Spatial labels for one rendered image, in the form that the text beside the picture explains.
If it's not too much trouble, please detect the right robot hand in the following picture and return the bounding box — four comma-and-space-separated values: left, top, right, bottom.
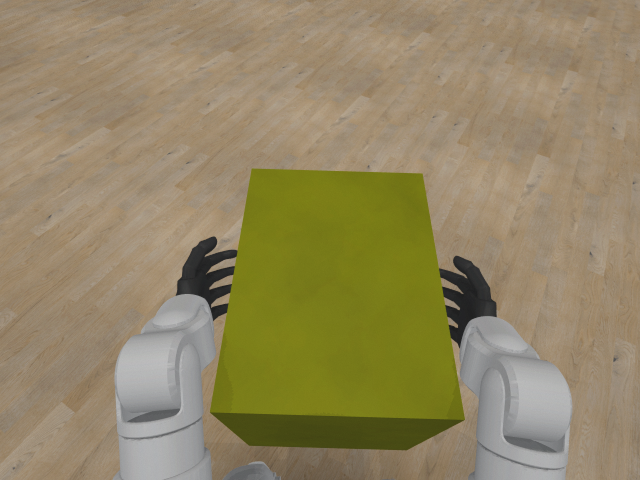
439, 256, 497, 348

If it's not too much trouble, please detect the left robot hand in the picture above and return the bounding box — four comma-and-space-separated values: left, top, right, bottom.
176, 236, 237, 321

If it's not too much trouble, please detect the carton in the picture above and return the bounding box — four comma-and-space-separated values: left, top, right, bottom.
210, 169, 465, 450

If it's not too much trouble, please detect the robot left shin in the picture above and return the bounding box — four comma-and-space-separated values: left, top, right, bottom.
248, 461, 270, 470

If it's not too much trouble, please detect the robot right forearm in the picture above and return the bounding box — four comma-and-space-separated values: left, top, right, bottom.
459, 316, 572, 480

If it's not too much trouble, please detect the robot left forearm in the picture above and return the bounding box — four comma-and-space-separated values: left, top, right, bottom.
113, 294, 216, 480

